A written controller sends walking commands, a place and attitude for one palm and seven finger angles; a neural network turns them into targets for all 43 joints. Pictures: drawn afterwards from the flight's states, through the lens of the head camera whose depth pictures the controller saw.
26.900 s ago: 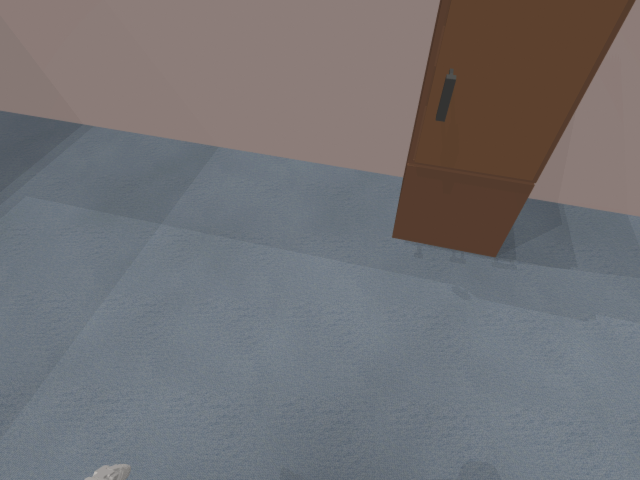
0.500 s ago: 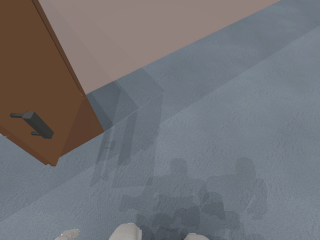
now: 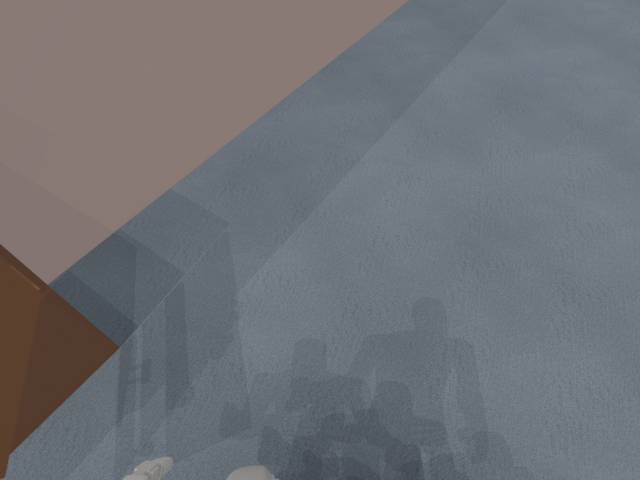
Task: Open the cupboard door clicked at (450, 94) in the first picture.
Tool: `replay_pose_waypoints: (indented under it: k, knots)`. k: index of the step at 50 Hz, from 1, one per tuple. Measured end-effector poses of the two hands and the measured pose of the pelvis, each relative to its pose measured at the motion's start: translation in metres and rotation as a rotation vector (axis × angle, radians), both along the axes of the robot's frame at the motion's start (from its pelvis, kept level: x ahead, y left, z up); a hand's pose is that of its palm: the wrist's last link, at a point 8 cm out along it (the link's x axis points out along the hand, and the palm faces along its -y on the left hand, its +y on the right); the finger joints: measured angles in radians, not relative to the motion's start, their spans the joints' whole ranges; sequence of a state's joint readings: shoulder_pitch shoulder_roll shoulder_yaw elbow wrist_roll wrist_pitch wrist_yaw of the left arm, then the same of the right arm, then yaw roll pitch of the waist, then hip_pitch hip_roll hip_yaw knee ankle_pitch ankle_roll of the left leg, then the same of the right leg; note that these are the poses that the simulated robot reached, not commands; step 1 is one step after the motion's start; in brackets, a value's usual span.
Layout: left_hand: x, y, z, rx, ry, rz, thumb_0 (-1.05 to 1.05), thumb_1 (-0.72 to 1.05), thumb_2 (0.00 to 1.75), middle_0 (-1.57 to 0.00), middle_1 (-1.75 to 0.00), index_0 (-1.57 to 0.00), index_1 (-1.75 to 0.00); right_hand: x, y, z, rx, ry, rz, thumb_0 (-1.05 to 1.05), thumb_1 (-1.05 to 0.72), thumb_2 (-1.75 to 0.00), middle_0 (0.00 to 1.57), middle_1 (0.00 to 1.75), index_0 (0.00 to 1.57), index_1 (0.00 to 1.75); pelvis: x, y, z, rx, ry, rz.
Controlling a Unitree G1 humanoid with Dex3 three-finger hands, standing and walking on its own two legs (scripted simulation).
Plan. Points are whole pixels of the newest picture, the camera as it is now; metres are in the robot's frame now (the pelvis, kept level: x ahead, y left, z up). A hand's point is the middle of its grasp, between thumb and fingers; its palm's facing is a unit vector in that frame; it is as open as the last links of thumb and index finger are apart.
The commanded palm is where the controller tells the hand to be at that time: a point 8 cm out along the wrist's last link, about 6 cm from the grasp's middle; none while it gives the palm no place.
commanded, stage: walk to a spot facing it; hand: left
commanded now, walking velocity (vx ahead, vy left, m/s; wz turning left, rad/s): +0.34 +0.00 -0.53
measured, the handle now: out of the picture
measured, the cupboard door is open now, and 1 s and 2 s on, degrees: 49 49 49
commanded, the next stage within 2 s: turn to face it in 1.28 s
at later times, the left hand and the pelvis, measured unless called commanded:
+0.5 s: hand (265, 319) +0.37 +0.12 -0.14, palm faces -0.32 -0.93 -0.19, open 7.4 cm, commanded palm none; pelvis +0.19 -0.03 +0.01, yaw -17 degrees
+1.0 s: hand (295, 279) +0.48 +0.08 -0.18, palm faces -0.33 -0.93 -0.18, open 7.3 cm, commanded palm none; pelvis +0.42 -0.11 +0.00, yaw -24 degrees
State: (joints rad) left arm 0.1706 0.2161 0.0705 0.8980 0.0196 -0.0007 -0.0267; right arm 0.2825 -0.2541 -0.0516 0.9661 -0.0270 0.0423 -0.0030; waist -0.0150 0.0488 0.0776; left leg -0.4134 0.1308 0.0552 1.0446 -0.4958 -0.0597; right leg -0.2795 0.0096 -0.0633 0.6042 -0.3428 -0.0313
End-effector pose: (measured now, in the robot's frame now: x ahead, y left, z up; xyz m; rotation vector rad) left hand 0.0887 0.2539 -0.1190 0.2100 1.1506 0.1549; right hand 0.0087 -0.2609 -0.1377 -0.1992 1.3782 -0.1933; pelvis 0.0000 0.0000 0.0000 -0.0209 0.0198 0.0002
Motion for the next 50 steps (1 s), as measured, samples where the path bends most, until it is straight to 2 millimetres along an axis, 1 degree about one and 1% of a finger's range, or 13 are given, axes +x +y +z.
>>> replay_pose_waypoints:
  k: [7, 10, 12, 18, 25, 27, 29, 33, 36, 39, 45, 47, 50]
  knots:
    - [0.009, -0.001, -0.007, -0.036, 0.155, -0.034, 0.0, 0.9, 0.9, -0.2, -0.3, -0.2, -0.3, 0.088, 0.007, 0.025, -0.014, -0.181, -0.036, 0.01, -0.91, -0.9, 0.2, 0.3, 0.2, 0.3, 0.049, 0.008, 0.011, 0.025, 0.005, -0.096]
    - [0.025, 0.007, -0.022, -0.052, 0.21, -0.05, 0.0, 0.9, 0.9, -0.2, -0.3, -0.2, -0.3, 0.123, 0.013, 0.023, -0.043, -0.269, -0.039, 0.01, -0.91, -0.9, 0.2, 0.3, 0.2, 0.3, 0.077, 0.018, 0.0, 0.004, 0.005, -0.143]
    - [0.045, 0.009, -0.027, -0.05, 0.235, -0.083, 0.0, 0.9, 0.9, -0.2, -0.3, -0.2, -0.3, 0.132, 0.017, 0.024, -0.057, -0.291, -0.059, 0.01, -0.91, -0.9, 0.2, 0.3, 0.2, 0.3, 0.092, 0.02, -0.002, 0.01, -0.003, -0.176]
    - [0.154, -0.015, -0.011, -0.066, 0.131, -0.186, 0.01, 0.91, 0.9, -0.2, -0.3, -0.19, -0.3, 0.107, 0.03, 0.027, -0.02, -0.139, -0.161, 0.0, -0.91, -0.9, 0.2, 0.3, 0.21, 0.3, 0.136, 0.008, 0.013, 0.014, 0.006, -0.235]
    - [0.294, -0.086, 0.006, -0.061, -0.016, -0.355, 0.0, 0.91, 0.9, -0.2, -0.3, -0.19, -0.3, 0.066, 0.032, 0.013, 0.067, 0.095, -0.332, 0.0, -0.91, -0.9, 0.2, 0.3, 0.21, 0.3, 0.195, -0.025, 0.011, 0.023, 0.007, -0.293]
    - [0.328, -0.108, 0.003, -0.052, -0.073, -0.388, 0.0, 0.91, 0.9, -0.2, -0.3, -0.19, -0.3, 0.06, 0.027, 0.003, 0.092, 0.154, -0.369, 0.01, -0.91, -0.9, 0.2, 0.3, 0.21, 0.3, 0.214, -0.042, 0.0, 0.035, -0.002, -0.294]
    - [0.351, -0.123, 0.0, -0.045, -0.119, -0.383, 0.0, 0.91, 0.9, -0.2, -0.3, -0.19, -0.3, 0.065, 0.017, -0.005, 0.108, 0.2, -0.392, 0.01, -0.91, -0.9, 0.2, 0.3, 0.21, 0.3, 0.228, -0.055, -0.007, 0.037, -0.016, -0.3]
    - [0.358, -0.138, 0.002, -0.038, -0.061, -0.358, 0.0, 0.91, 0.9, -0.2, -0.3, -0.19, -0.3, 0.12, -0.015, -0.001, 0.082, 0.15, -0.401, 0.01, -0.91, -0.9, 0.2, 0.3, 0.2, 0.3, 0.26, -0.071, 0.003, 0.02, -0.022, -0.31]
    - [0.351, -0.143, -0.001, -0.042, 0.028, -0.336, -0.01, 0.91, 0.9, -0.2, -0.3, -0.2, -0.3, 0.181, -0.04, 0.008, 0.053, 0.034, -0.392, 0.01, -0.91, -0.9, 0.2, 0.3, 0.2, 0.3, 0.286, -0.081, 0.012, 0.023, -0.013, -0.329]
    - [0.351, -0.134, -0.004, -0.028, 0.099, -0.303, -0.01, 0.94, 0.9, -0.2, -0.3, -0.2, -0.3, 0.246, -0.059, 0.016, 0.035, -0.078, -0.364, 0.01, -0.91, -0.9, 0.2, 0.3, 0.2, 0.3, 0.314, -0.089, 0.016, 0.02, -0.008, -0.348]
    - [0.358, -0.119, -0.024, -0.028, 0.256, -0.255, -0.01, 0.93, 0.9, -0.2, -0.3, -0.2, -0.3, 0.369, -0.085, 0.016, -0.012, -0.26, -0.295, 0.01, -0.91, -0.9, 0.2, 0.3, 0.2, 0.3, 0.382, -0.095, 0.002, -0.01, -0.023, -0.385]
    - [0.369, -0.118, -0.03, -0.021, 0.3, -0.267, 0.0, 0.92, 0.9, -0.2, -0.3, -0.2, -0.3, 0.393, -0.089, 0.015, -0.03, -0.299, -0.297, 0.0, -0.91, -0.9, 0.2, 0.3, 0.2, 0.3, 0.401, -0.097, -0.003, 0.001, -0.032, -0.406]
    - [0.402, -0.129, -0.027, -0.016, 0.303, -0.29, 0.0, 0.92, 0.9, -0.2, -0.3, -0.19, -0.3, 0.405, -0.09, 0.017, -0.025, -0.286, -0.32, 0.0, -0.91, -0.9, 0.2, 0.3, 0.2, 0.3, 0.424, -0.106, 0.001, 0.019, -0.03, -0.419]
